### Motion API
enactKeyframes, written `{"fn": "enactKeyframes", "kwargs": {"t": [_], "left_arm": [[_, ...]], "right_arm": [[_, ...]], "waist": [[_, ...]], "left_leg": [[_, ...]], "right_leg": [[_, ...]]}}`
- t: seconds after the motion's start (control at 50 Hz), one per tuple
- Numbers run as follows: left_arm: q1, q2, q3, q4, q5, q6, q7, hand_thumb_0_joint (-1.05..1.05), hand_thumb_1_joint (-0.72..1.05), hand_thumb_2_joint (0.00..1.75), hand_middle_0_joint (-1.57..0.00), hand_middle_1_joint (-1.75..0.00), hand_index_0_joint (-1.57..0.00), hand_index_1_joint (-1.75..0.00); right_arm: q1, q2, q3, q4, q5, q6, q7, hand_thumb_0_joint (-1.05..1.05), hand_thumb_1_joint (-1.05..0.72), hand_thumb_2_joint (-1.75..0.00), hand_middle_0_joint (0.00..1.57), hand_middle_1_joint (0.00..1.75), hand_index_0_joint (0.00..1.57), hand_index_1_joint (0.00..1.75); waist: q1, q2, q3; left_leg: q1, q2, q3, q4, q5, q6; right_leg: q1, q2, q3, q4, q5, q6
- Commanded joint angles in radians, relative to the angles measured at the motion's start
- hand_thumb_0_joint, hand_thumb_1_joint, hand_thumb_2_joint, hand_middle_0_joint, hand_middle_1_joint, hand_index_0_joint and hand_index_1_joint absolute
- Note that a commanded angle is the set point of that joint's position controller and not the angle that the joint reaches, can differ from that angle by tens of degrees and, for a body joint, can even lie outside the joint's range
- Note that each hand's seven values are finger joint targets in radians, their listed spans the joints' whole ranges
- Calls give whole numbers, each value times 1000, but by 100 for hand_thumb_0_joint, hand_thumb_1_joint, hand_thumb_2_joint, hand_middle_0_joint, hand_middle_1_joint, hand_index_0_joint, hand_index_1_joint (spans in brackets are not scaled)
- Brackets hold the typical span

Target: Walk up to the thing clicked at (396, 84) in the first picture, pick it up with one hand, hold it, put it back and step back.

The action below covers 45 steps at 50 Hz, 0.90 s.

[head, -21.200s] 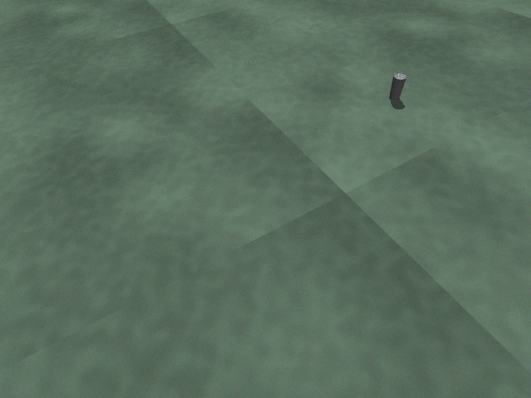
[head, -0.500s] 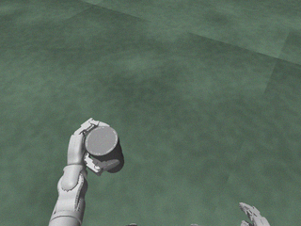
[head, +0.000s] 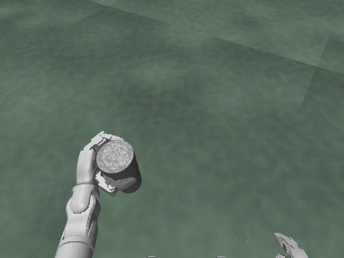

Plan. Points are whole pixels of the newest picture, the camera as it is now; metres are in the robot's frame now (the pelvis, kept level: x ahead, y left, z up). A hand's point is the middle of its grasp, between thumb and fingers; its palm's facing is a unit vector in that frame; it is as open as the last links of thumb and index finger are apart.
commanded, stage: hold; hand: left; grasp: from the side
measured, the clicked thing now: (123, 170) +0.32 +0.16 +0.01
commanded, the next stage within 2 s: crouch in 0.62 s
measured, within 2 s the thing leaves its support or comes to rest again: neither
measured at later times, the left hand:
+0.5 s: hand (115, 165) +0.32 +0.17 +0.04, palm faces +0.04 -1.00 -0.04, open 11.0 cm
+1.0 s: hand (119, 171) +0.32 +0.17 -0.01, palm faces +0.11 -0.99 -0.01, open 11.0 cm
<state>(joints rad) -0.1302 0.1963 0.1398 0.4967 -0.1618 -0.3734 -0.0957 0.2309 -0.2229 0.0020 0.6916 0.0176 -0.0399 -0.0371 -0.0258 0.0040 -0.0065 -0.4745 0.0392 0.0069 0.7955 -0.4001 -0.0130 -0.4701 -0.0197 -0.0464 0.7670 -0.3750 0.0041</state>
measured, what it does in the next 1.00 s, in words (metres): stands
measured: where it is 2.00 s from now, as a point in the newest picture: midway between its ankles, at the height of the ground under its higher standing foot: outside the picture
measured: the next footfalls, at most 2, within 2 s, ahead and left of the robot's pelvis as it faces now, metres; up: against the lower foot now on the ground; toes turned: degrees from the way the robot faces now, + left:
none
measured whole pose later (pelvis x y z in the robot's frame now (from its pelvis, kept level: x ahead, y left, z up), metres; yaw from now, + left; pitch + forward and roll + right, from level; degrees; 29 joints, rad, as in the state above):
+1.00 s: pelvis -0.01 +0.00 -0.02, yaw +0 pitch +9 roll -1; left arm -0.21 0.19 0.18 0.65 -0.14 -0.47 -0.07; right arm 0.21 -0.23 -0.01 0.69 0.00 -0.06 -0.01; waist -0.04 -0.01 -0.02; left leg -0.64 0.04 0.00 0.91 -0.42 -0.01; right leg -0.63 -0.02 -0.05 0.88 -0.40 0.00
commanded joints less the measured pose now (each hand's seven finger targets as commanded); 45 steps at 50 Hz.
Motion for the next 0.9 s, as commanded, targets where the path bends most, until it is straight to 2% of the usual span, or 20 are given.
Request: {"fn": "enactKeyframes", "kwargs": {"t": [0.0, 0.12, 0.16, 0.22, 0.24, 0.26, 0.28, 0.36, 0.42, 0.46, 0.5, 0.54, 0.62, 0.64, 0.7, 0.72, 0.76, 0.8, 0.82, 0.88], "left_arm": [[-311, 153, 73, -264, -36, -111, -1, 0, -1, 123, -127, -144, -128, -145], [-362, 168, 58, -343, -45, -119, -21, 0, 2, 122, -126, -143, -128, -144], [-370, 148, 32, -344, -47, -113, -24, 0, 0, 121, -125, -143, -127, -143], [-324, 107, 36, -265, -58, -109, -16, 0, -1, 120, -125, -142, -126, -142], [-392, 157, 72, -333, -57, -117, -8, 0, 0, 119, -126, -142, -127, -142], [-343, 137, 66, -271, -53, -117, -5, 0, 1, 120, -125, -141, -126, -142], [-381, 160, 76, -319, -50, -122, 0, 0, -1, 121, -126, -142, -127, -143], [-306, 142, 59, -294, -41, -124, -4, 0, -1, 121, -126, -144, -128, -144], [-353, 166, 47, -382, -32, -129, -4, 0, 1, 121, -127, -144, -128, -144], [-322, 154, 44, -350, -36, -113, -4, 0, 1, 120, -127, -143, -128, -143], [-374, 144, 35, -384, -46, -111, 0, 0, -1, 121, -125, -143, -127, -143], [-380, 135, 35, -323, -46, -97, 7, 0, -1, 119, -123, -141, -125, -141], [-381, 161, 76, -273, -38, -102, 19, 0, -2, 122, -125, -144, -127, -144], [-368, 142, 49, -262, -31, -100, 12, 0, 1, 122, -126, -144, -128, -144], [-300, 138, 48, -263, -32, -100, -4, 0, 6, 124, -128, -144, -129, -144], [-345, 148, 43, -306, -31, -108, -7, 0, 9, 118, -123, -136, -125, -136], [-316, 131, 49, -229, -30, -104, -2, 0, 17, 120, -126, -138, -127, -137], [-375, 140, 73, -220, -32, -115, 13, 0, 12, 119, -125, -137, -127, -136], [-358, 124, 75, -203, -36, -120, 21, 0, 11, 118, -124, -136, -126, -136], [-375, 93, 71, -116, -35, -152, 34, 0, 11, 119, -122, -136, -124, -135]], "right_arm": [[-16, -132, -54, -120, -6, -38, -10, 0, -93, -91, 20, 30, 20, 30], [-5, -140, -58, -123, -5, -42, -9, 0, -93, -91, 20, 30, 20, 30], [0, -140, -55, -118, -6, -44, -8, 0, -93, -91, 20, 30, 20, 30], [-12, -133, -51, -123, -3, -46, -7, 0, -94, -91, 20, 30, 20, 30], [-16, -137, -54, -119, -2, -47, -6, 0, -94, -91, 20, 30, 20, 30], [-20, -133, -51, -120, -4, -47, -6, 0, -93, -91, 20, 30, 20, 30], [-23, -136, -54, -122, -3, -47, -5, 0, -94, -91, 20, 30, 20, 30], [-20, -139, -58, -131, -5, -47, 0, 0, -93, -91, 20, 30, 20, 30], [-15, -137, -59, -136, -4, -42, 0, 0, -94, -91, 20, 30, 20, 30], [-6, -135, -54, -130, -5, -43, -6, 0, -94, -91, 20, 30, 20, 30], [1, -136, -52, -120, -5, -48, -6, 0, -94, -91, 20, 30, 20, 30], [-8, -137, -51, -117, -5, -46, -7, 0, -93, -91, 20, 30, 20, 30], [-11, -136, -53, -115, -5, -45, -8, 0, -93, -91, 20, 30, 20, 30], [-12, -136, -53, -117, -6, -45, -7, 0, -93, -91, 20, 30, 20, 30], [-17, -138, -57, -128, -4, -42, -1, 0, -93, -91, 20, 30, 20, 30], [-28, -138, -59, -134, -3, -42, 0, 0, -88, -90, 20, 30, 20, 30], [-18, -142, -62, -128, -6, -43, 4, 0, -88, -90, 20, 30, 20, 30], [-22, -134, -58, -121, -8, -44, 7, 0, -88, -90, 20, 30, 20, 30], [-20, -131, -55, -121, -8, -45, 10, 0, -89, -90, 20, 30, 20, 30], [-22, -131, -58, -113, -17, -47, 18, 0, -88, -90, 20, 30, 20, 30]], "waist": [[4, 22, -311], [-1, 62, -356], [-13, 61, -351], [-12, 9, -299], [-1, 18, -286], [-3, 19, -274], [4, 26, -272], [12, 41, -302], [10, 89, -349], [-3, 44, -350], [-9, 55, -359], [-15, 40, -288], [-7, 16, -284], [-13, 2, -274], [15, 29, -308], [12, 54, -307], [-2, 22, -303], [-12, 21, -257], [-4, 0, -245], [-22, -31, -224]], "left_leg": [[111, -37, -1, -102, 268, 19], [149, -32, -5, -92, 326, 17], [157, -28, -10, -90, 342, 15], [111, -29, -12, -102, 267, 16], [98, -28, -12, -111, 237, 17], [87, -31, -9, -109, 218, 17], [89, -29, -10, -120, 197, 16], [107, -27, -15, -112, 246, 9], [135, -31, -12, -99, 285, 7], [138, -31, -9, -93, 290, 14], [156, -26, -14, -93, 318, 12], [124, -23, -16, -104, 285, 11], [98, -30, -9, -100, 236, 20], [99, -28, -13, -105, 238, 20], [114, -31, -9, -110, 253, 14], [112, -34, -6, -113, 239, 12], [101, -31, -9, -101, 248, 15], [52, -31, -7, -92, 199, 19], [38, -29, -10, -92, 183, 20], [-35, -31, -12, -47, 135, 27]], "right_leg": [[134, 19, 10, -99, 295, -12], [133, 23, 10, -86, 336, -17], [117, 27, 6, -83, 343, -17], [104, 27, 0, -92, 283, -16], [102, 25, 0, -94, 261, -16], [90, 25, 3, -94, 244, -15], [92, 24, 0, -95, 222, -18], [106, 29, -4, -79, 249, -22], [114, 27, 2, -74, 284, -24], [127, 27, 5, -86, 302, -16], [122, 27, 1, -79, 321, -18], [91, 31, -4, -86, 284, -19], [91, 22, 3, -94, 262, -13], [84, 24, -1, -92, 261, -14], [115, 24, -1, -89, 265, -19], [109, 23, 1, -90, 255, -21], [101, 26, 0, -84, 264, -19], [58, 22, 5, -82, 232, -16], [51, 23, 0, -77, 213, -17], [-26, 20, 2, -46, 178, -13]]}}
